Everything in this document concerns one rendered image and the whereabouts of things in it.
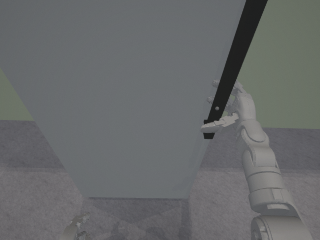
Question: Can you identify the robot right hand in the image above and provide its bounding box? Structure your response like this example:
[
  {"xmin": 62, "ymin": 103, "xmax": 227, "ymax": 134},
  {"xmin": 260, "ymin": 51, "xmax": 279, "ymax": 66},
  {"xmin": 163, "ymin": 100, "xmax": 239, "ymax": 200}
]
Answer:
[{"xmin": 200, "ymin": 79, "xmax": 257, "ymax": 134}]

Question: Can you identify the robot right upper arm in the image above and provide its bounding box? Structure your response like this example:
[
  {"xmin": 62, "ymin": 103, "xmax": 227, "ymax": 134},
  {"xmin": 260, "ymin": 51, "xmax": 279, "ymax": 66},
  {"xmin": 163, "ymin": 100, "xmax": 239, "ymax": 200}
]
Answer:
[{"xmin": 250, "ymin": 215, "xmax": 311, "ymax": 240}]

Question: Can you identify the robot left hand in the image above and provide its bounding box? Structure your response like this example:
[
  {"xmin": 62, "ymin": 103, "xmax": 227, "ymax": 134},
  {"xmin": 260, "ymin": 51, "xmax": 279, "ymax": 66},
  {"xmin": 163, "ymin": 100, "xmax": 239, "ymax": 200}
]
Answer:
[{"xmin": 58, "ymin": 212, "xmax": 91, "ymax": 240}]

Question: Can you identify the handle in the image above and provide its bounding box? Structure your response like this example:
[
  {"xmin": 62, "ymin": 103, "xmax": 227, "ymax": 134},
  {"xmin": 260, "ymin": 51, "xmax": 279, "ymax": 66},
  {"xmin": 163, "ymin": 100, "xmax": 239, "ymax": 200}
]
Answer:
[{"xmin": 203, "ymin": 0, "xmax": 268, "ymax": 139}]

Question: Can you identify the robot right forearm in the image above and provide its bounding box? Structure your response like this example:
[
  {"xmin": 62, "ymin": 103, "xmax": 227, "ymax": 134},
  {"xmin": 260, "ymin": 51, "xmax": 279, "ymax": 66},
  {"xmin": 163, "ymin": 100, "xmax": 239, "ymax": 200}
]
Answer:
[{"xmin": 234, "ymin": 119, "xmax": 313, "ymax": 240}]

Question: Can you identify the fridge door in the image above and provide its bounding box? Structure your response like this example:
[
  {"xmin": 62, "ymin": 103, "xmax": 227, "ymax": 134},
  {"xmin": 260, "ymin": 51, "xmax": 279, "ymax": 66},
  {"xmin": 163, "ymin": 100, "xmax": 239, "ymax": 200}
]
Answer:
[{"xmin": 0, "ymin": 0, "xmax": 246, "ymax": 199}]

